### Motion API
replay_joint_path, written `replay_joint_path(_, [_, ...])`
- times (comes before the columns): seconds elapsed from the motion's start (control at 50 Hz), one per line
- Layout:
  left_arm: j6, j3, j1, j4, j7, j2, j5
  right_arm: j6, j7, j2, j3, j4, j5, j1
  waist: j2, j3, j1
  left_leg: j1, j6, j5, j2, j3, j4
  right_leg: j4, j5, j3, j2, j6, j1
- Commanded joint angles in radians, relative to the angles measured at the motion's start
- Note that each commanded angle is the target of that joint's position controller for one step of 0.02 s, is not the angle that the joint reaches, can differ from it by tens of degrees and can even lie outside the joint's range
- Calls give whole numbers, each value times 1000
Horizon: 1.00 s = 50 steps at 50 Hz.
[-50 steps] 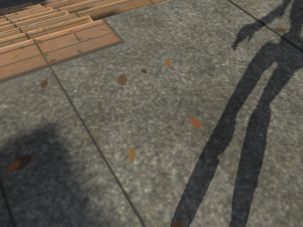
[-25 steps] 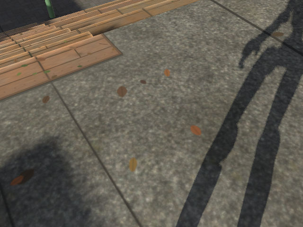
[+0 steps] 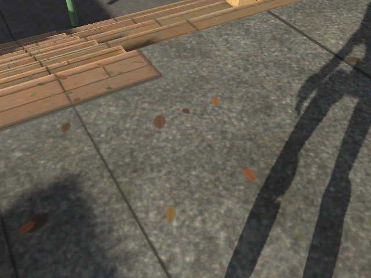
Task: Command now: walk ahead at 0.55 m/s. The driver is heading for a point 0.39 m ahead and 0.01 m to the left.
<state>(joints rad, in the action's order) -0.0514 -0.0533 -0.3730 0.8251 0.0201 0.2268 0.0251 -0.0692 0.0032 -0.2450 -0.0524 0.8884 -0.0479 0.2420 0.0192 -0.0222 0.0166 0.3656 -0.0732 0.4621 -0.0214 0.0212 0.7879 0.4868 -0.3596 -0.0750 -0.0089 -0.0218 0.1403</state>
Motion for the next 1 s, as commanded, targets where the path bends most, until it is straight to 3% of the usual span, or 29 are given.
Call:
replay_joint_path(0.02, [-25,-38,142,-97,-10,175,17,-54,-23,-62,-11,-57,3,-27,146,100,-66,-76,-21,-107,-18,30,-193,-289,-218,-216,-191,-144,160])
replay_joint_path(0.04, [-17,-35,157,-102,-10,168,8,-54,-23,-77,-25,5,13,98,106,52,-118,-284,17,-223,55,115,-223,-204,-215,-137,-131,-126,255])
replay_joint_path(0.06, [-11,-51,170,-79,-22,187,-86,-17,-31,-105,-39,42,93,267,-17,11,-204,-508,32,-140,95,144,-279,-17,-222,-46,-40,-128,377])
replay_joint_path(0.08, [-22,-32,229,-108,-24,102,-98,-13,-22,-190,-63,81,122,463,-281,-21,-301,-677,3,136,-119,-180,-405,444,-130,62,58,-103,590])
replay_joint_path(0.1, [-40,-7,243,-172,-31,3,-72,-14,-22,-221,-48,58,120,447,-412,2,-232,-609,-81,449,-329,-747,-651,679,-185,-37,152,-104,801])
replay_joint_path(0.12, [-40,-6,256,-190,-39,30,-66,-2,-21,-188,-40,22,109,285,-220,103,-141,-498,-143,543,-385,-815,-691,783,-45,-92,35,-115,888])
replay_joint_path(0.14, [-40,-11,261,-183,-51,70,-66,-7,-22,-163,-36,-15,95,187,-85,129,-91,-424,-136,443,-371,-711,-662,775,86,-42,-45,-105,873])
replay_joint_path(0.16, [-37,-15,226,-158,-62,89,-74,-15,-24,-150,-32,-24,86,152,-34,102,-59,-373,-117,328,-308,-575,-655,721,136,-19,-84,-83,788])
replay_joint_path(0.22, [-7,-9,222,-148,-88,77,-84,-37,-19,-86,-9,4,76,189,-109,112,-44,-302,-97,111,-199,-367,-717,673,215,44,-98,-32,709])
replay_joint_path(0.32, [8,12,430,-214,-88,67,-64,-46,-16,-88,-5,40,61,283,-76,170,-76,-326,-107,-218,-150,-179,-780,396,331,128,-72,-5,711])
replay_joint_path(0.4, [-8,38,505,-231,-81,19,-60,-43,-7,-93,4,82,56,319,-94,187,-83,-345,-77,-845,-142,-48,-724,137,376,214,0,-48,471])
replay_joint_path(0.42, [-53,16,528,-262,-75,57,31,-32,16,-146,-4,65,12,322,-110,146,-66,-421,-68,-1030,-181,-60,-620,81,394,146,18,-55,459])
replay_joint_path(0.46, [-79,-7,424,-230,-72,124,18,-11,37,-198,-18,61,30,297,-148,19,9,-531,-33,-1278,-192,-58,-474,17,435,156,78,-74,325])
replay_joint_path(0.48, [-78,-26,260,-174,-64,157,11,3,38,-201,-21,49,47,262,-157,-76,87,-515,-8,-1346,-170,-40,-301,-9,499,159,97,-94,136])
replay_joint_path(0.5, [-66,-37,94,-117,-50,182,-4,8,33,-189,-18,31,53,225,-154,-159,162,-380,29,-1266,-131,-31,-93,-29,625,119,41,-116,-122])
replay_joint_path(0.52, [-53,-40,-61,-70,-34,245,-40,6,28,-89,7,-6,83,222,46,-298,162,-84,63,-573,-16,-27,269,102,945,-124,-193,-164,-473])
replay_joint_path(0.54, [-61,-29,-66,-59,-50,241,-59,-7,7,42,44,44,53,468,274,-528,50,168,96,206,158,-191,658,53,1111,-577,-463,-404,-743])
replay_joint_path(0.56, [-47,-31,15,-73,-51,188,-42,-18,-1,-79,13,65,30,436,111,-487,72,173,87,134,93,-261,703,-35,925,-525,-399,-385,-564])
replay_joint_path(0.58, [-43,-16,133,-87,-47,140,-29,-18,1,-111,4,11,8,280,66,-272,47,219,88,80,29,-183,647,-72,863,-339,-339,-335,-376])
replay_joint_path(0.6, [-47,-5,207,-80,-49,114,-24,-17,12,-109,4,-14,19,191,-42,-146,10,209,98,18,-17,-135,574,-126,872,-243,-290,-296,-181])
replay_joint_path(0.62, [-56,5,241,-78,-49,91,-26,-5,23,-124,-9,-23,30,154,-49,-94,-15,175,103,-16,-46,-124,519,-163,884,-180,-256,-279,-58])
replay_joint_path(0.68, [-69,12,266,-31,-56,85,-54,30,29,-44,2,-24,42,199,8,-64,-80,-4,117,-81,-76,-114,357,-236,917,-55,-208,-272,182])
replay_joint_path(0.76, [-55,3,283,10,-39,137,-54,50,40,-45,14,-62,58,88,52,-86,-71,-76,129,-252,-75,-82,39,-239,859,40,-162,-239,218])
replay_joint_path(0.84, [-24,3,249,49,-31,157,-43,70,41,-95,2,-83,50,-16,41,-59,-35,-109,119,-320,-65,-84,-108,-257,423,-10,-174,-214,210])
replay_joint_path(0.9, [-8,24,225,71,-28,106,-27,67,43,-110,-5,-86,71,-35,18,-20,-48,-209,79,-384,-56,-75,-327,-182,132,-23,-114,-128,228])
replay_joint_path(0.92, [-7,33,179,83,-26,83,-37,65,46,-147,-11,-94,75,-35,-35,-19,-28,-249,56,-524,-122,-142,-364,-122,57,-3,-67,-77,244])
replay_joint_path(0.94, [-9,30,67,100,-27,79,-40,68,50,-215,-24,-99,66,-81,-175,-22,60,-253,-2,-512,-169,-191,-355,-95,-11,53,12,-38,271])
replay_joint_path(0.98, [13,28,150,103,-11,103,-38,65,32,-98,-2,-87,64,-112,-158,5,20,-84,19,-192,-97,-161,-413,-84,73,91,15,-5,122])
replay_joint_path(1.0, [23,26,168,106,-3,106,-36,60,28,-92,1,-82,67,-122,-133,13,17,-75,41,-215,-78,-142,-407,-79,95,86,6,-7,113])
